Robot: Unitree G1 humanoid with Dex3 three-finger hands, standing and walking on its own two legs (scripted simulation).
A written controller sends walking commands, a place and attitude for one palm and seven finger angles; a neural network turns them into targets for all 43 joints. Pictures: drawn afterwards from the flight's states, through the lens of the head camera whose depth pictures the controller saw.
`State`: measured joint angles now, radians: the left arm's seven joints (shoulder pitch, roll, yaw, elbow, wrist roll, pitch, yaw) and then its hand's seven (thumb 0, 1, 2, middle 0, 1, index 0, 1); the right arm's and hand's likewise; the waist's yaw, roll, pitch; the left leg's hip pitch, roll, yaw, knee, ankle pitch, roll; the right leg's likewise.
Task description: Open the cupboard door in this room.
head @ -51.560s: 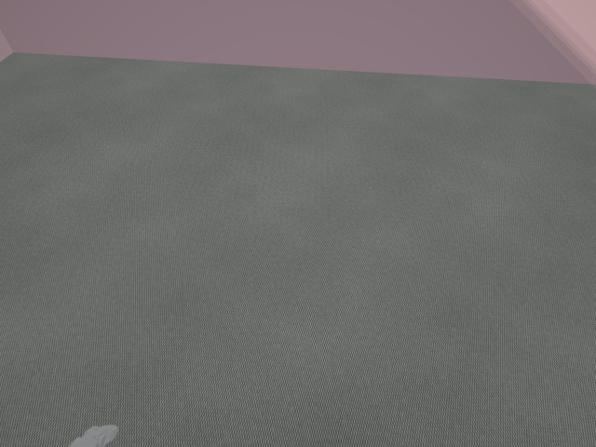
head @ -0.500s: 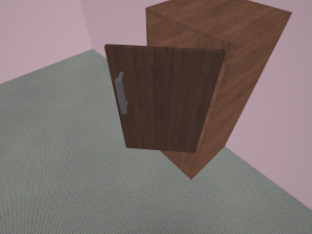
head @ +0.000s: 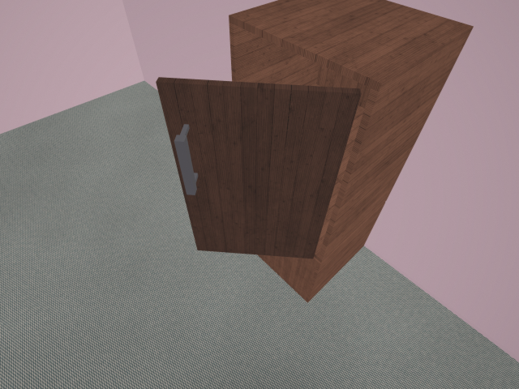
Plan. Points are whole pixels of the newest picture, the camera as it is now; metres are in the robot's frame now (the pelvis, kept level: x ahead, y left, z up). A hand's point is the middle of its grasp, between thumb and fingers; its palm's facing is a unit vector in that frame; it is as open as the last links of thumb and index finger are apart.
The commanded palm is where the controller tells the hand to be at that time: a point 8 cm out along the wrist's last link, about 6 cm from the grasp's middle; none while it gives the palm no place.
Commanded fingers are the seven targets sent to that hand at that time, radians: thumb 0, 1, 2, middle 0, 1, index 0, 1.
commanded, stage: raise the hand with hooked fingers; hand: left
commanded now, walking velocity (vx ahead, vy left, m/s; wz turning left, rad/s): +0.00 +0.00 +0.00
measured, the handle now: (188, 161) +0.56 +0.19 +0.01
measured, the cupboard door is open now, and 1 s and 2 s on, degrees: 43 43 43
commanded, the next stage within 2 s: none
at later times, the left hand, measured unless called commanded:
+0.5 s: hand (151, 375) +0.16 +0.18 -0.07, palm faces +0.00 -1.00 +0.01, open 8.6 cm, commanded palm +0.14 +0.24 -0.05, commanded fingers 0.00 0.39 0.68 -0.24 -0.63 -0.24 -0.63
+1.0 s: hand (115, 339) +0.19 +0.23 -0.03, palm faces +0.00 -1.00 -0.06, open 11.6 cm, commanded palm +0.17 +0.28 -0.02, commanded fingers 0.00 -0.20 0.43 -0.28 -1.00 -0.28 -1.00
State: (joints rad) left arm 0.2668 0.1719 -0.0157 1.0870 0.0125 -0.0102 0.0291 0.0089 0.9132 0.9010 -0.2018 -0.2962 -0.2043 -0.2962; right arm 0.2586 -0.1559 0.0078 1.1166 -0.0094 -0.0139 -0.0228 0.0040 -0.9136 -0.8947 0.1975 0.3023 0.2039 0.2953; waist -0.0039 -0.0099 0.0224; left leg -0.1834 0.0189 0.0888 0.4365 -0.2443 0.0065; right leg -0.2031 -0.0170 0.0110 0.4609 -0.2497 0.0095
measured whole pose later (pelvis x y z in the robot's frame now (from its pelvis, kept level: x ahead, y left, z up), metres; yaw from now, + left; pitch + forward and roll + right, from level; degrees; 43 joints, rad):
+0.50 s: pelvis -0.02 -0.02 -0.09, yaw +4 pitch +13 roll +0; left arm 0.40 0.21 0.18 0.18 -0.29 -0.50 -0.43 0.01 0.61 0.78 -0.23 -0.49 -0.23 -0.49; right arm 0.13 -0.28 -0.07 0.49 0.03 -0.25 -0.02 0.01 -0.90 -0.90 0.20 0.30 0.20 0.30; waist 0.02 -0.04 -0.14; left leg -0.83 0.03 0.00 1.13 -0.52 -0.03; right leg -0.81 -0.02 -0.06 1.14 -0.55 -0.02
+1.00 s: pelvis -0.03 -0.01 -0.08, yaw +3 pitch +13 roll -2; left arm 0.28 0.32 0.31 0.13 -0.36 -0.35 -0.45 0.01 0.02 0.53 -0.27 -0.86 -0.27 -0.86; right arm 0.30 -0.25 0.00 0.58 0.04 -0.22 -0.06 0.01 -0.90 -0.89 0.20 0.30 0.21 0.30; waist -0.02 0.03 -0.12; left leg -0.84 0.04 -0.01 1.09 -0.48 0.00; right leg -0.80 -0.01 -0.07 1.04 -0.48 -0.01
